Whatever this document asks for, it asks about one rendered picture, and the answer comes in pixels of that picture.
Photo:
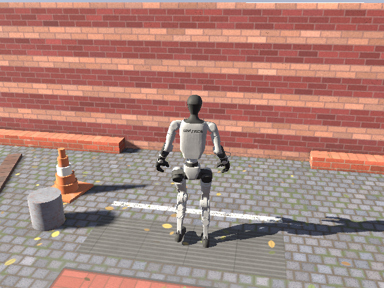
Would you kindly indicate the right robot forearm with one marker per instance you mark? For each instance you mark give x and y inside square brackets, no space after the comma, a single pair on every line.
[223,157]

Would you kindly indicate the left robot forearm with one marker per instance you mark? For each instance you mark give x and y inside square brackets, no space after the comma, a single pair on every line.
[163,154]

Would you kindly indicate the robot torso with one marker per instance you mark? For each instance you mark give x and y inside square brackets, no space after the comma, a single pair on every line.
[192,146]

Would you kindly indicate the right robot hand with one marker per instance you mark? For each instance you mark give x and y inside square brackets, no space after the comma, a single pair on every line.
[227,166]

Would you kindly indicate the left robot hand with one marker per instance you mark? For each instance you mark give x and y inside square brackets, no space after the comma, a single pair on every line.
[161,164]

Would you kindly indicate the robot left upper arm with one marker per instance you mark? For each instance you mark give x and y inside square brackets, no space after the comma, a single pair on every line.
[174,125]

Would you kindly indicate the robot left thigh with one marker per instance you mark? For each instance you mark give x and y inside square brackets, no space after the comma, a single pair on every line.
[180,182]

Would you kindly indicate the robot right upper arm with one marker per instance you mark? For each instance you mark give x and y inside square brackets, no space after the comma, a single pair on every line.
[211,127]

